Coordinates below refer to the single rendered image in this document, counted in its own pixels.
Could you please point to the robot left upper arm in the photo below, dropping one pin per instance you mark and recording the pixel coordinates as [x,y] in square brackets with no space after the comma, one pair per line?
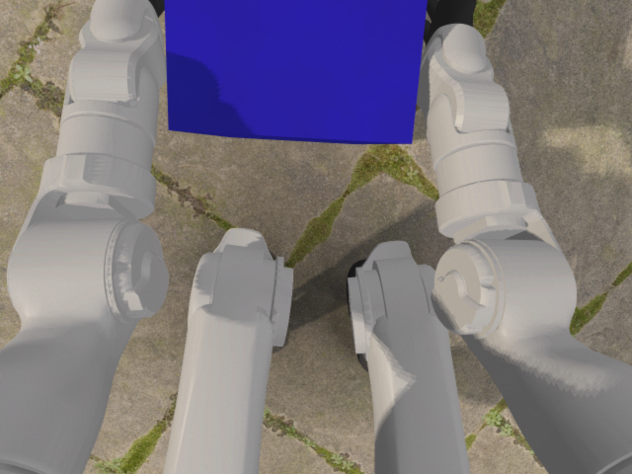
[80,286]

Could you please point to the robot right forearm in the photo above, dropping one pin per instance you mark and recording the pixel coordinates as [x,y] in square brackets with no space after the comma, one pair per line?
[481,191]

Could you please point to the carton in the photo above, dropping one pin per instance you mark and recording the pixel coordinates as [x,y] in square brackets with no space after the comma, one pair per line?
[335,71]

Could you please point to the robot left forearm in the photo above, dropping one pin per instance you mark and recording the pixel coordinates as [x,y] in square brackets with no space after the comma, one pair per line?
[108,126]

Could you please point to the left robot thigh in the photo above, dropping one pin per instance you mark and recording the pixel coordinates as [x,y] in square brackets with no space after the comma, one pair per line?
[218,419]

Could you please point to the robot right shin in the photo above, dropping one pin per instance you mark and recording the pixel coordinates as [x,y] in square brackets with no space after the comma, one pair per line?
[400,249]

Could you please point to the robot right hand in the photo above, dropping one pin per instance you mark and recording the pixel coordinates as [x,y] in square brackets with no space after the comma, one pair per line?
[445,12]

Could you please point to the robot right upper arm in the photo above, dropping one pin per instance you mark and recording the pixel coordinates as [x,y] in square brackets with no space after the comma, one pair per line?
[512,302]

